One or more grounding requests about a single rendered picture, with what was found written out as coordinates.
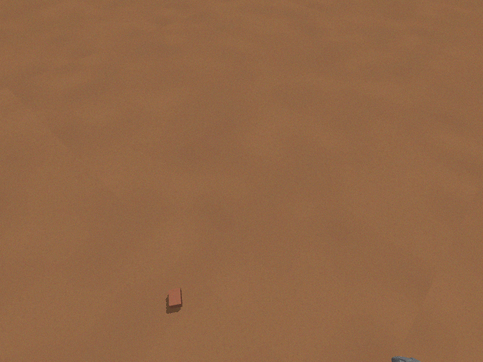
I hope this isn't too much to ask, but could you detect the small box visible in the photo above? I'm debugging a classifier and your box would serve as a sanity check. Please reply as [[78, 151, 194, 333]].
[[168, 288, 183, 308]]

